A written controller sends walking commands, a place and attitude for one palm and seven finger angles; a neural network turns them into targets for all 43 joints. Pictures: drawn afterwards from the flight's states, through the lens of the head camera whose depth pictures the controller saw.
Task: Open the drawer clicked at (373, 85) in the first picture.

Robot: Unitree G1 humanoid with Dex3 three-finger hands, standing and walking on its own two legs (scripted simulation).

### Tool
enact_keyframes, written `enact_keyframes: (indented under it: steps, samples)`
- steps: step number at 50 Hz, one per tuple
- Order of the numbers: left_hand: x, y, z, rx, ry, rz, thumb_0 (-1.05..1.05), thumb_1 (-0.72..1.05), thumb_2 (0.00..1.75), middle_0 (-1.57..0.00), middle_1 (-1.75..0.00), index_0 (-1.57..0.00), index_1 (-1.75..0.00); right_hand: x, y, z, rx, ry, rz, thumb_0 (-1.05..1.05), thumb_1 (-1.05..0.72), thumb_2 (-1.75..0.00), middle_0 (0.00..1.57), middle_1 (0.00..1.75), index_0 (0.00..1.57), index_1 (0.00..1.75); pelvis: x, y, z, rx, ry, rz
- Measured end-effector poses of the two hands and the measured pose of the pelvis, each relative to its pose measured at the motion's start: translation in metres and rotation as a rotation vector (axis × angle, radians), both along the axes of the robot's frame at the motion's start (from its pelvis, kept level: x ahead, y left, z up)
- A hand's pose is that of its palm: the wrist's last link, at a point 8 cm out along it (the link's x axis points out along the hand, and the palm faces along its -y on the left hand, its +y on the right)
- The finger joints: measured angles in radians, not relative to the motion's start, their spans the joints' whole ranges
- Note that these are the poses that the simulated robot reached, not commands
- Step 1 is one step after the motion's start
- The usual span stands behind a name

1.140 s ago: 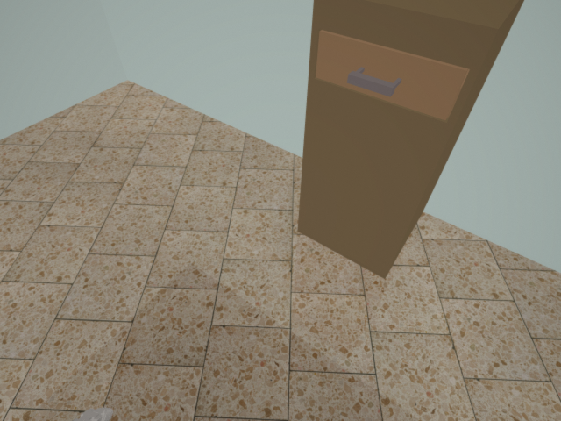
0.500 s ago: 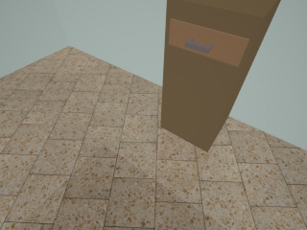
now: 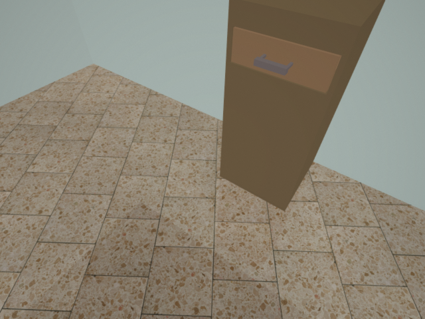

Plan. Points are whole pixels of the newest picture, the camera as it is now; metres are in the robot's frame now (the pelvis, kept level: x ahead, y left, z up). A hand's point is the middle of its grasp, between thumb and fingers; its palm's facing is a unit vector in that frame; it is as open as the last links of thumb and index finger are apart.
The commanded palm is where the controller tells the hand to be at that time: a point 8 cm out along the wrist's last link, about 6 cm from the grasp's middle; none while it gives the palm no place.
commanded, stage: look at it before walking up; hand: left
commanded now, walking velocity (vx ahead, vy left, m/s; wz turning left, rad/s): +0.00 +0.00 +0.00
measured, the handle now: (273, 63) +0.91 -0.16 +0.05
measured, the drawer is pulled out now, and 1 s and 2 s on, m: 0.00 0.00 0.00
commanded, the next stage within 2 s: turn to face it in 0.30 s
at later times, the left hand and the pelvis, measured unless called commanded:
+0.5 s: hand out of the picture +0.07 +0.25 -0.16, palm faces -0.03 -0.94 -0.34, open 7.4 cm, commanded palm none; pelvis +0.00 +0.00 +0.00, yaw -1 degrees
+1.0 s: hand out of the picture +0.05 +0.16 -0.17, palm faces -0.21 -0.95 -0.24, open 7.4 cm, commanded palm none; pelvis -0.03 -0.02 -0.01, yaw -16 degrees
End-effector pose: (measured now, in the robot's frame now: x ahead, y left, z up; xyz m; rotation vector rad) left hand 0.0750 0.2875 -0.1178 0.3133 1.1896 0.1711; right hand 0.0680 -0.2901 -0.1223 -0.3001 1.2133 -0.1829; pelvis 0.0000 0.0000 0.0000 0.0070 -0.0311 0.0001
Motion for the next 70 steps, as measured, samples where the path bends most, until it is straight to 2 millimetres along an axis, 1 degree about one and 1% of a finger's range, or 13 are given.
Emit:
enact_keyframes:
  steps: [19,27,31,36,41,42,44,49,54,60,64,66,70]
  samples:
    - [-0.01,0.008,0.0,0.011,0.026,0.017,0.0,0.9,0.9,-0.21,-0.3,-0.2,-0.3,0.007,0.002,0.001,-0.002,-0.002,0.008,0.0,-0.91,-0.9,0.2,0.3,0.21,0.3,0.002,0.003,0.001,-0.001,-0.002,0.003]
    - [-0.011,0.005,-0.003,0.01,0.043,0.012,0.0,0.9,0.9,-0.21,-0.3,-0.2,-0.3,0.005,0.005,-0.001,-0.003,-0.022,-0.019,0.0,-0.91,-0.9,0.2,0.3,0.2,0.3,-0.001,0.003,-0.002,0.0,0.002,-0.033]
    - [-0.014,-0.007,-0.013,-0.013,0.078,-0.017,0.0,0.9,0.9,-0.2,-0.3,-0.2,-0.3,-0.007,0.015,-0.008,0.023,-0.036,-0.069,0.0,-0.91,-0.9,0.2,0.3,0.2,0.3,-0.005,0.003,-0.007,0.005,0.011,-0.077]
    - [-0.015,-0.029,-0.026,-0.049,0.101,-0.063,0.0,0.9,0.9,-0.2,-0.3,-0.2,-0.3,-0.033,0.024,-0.024,0.068,-0.025,-0.137,0.0,-0.91,-0.9,0.2,0.3,0.2,0.3,-0.014,-0.001,-0.016,0.026,0.016,-0.131]
    - [-0.014,-0.055,-0.033,-0.054,0.09,-0.101,0.0,0.91,0.9,-0.21,-0.3,-0.2,-0.3,-0.059,0.019,-0.049,0.116,-0.009,-0.205,0.0,-0.91,-0.9,0.2,0.3,0.21,0.3,-0.02,-0.014,-0.03,0.028,0.005,-0.195]
    - [-0.015,-0.059,-0.033,-0.054,0.084,-0.104,0.0,0.91,0.9,-0.21,-0.3,-0.2,-0.3,-0.063,0.017,-0.052,0.12,0.001,-0.217,0.0,-0.91,-0.9,0.2,0.3,0.21,0.3,-0.022,-0.016,-0.031,0.024,0.007,-0.197]
    - [-0.019,-0.067,-0.029,-0.058,0.088,-0.106,0.0,0.91,0.9,-0.21,-0.3,-0.2,-0.3,-0.07,0.015,-0.05,0.125,0.018,-0.238,0.01,-0.91,-0.9,0.2,0.3,0.2,0.3,-0.025,-0.018,-0.027,0.021,0.014,-0.21]
    - [-0.023,-0.078,-0.018,-0.072,0.122,-0.14,0.0,0.9,0.9,-0.21,-0.3,-0.2,-0.3,-0.081,0.011,-0.032,0.118,0.0,-0.283,0.01,-0.91,-0.9,0.2,0.3,0.2,0.3,-0.029,-0.018,-0.011,0.031,0.039,-0.262]
    - [-0.01,-0.076,-0.014,-0.074,0.118,-0.189,0.0,0.9,0.9,-0.21,-0.3,-0.2,-0.3,-0.09,0.01,-0.02,0.09,-0.027,-0.335,0.01,-0.91,-0.9,0.2,0.3,0.2,0.3,-0.031,-0.012,-0.005,0.038,0.056,-0.315]
    - [0.016,-0.059,-0.018,-0.075,0.085,-0.25,0.0,0.9,0.9,-0.21,-0.3,-0.2,-0.3,-0.098,0.021,-0.01,0.05,-0.059,-0.383,0.01,-0.91,-0.9,0.2,0.3,0.2,0.3,-0.031,0.006,-0.006,0.022,0.07,-0.376]
    - [0.037,-0.042,-0.028,-0.084,0.064,-0.293,0.0,0.9,0.9,-0.21,-0.3,-0.2,-0.3,-0.107,0.04,-0.004,0.014,-0.095,-0.417,0.0,-0.91,-0.9,0.2,0.3,0.2,0.3,-0.03,0.026,-0.011,0.0,0.078,-0.409]
    - [0.049,-0.036,-0.032,-0.091,0.054,-0.314,0.0,0.9,0.9,-0.21,-0.3,-0.2,-0.3,-0.117,0.053,-0.001,0.003,-0.096,-0.436,0.0,-0.91,-0.9,0.2,0.3,0.2,0.3,-0.03,0.034,-0.012,0.005,0.069,-0.424]
    - [0.069,-0.032,-0.028,-0.102,0.036,-0.36,0.0,0.91,0.9,-0.2,-0.3,-0.2,-0.3,-0.144,0.08,0.005,0.008,-0.048,-0.475,0.0,-0.91,-0.9,0.2,0.3,0.2,0.3,-0.028,0.043,-0.005,-0.012,0.055,-0.452]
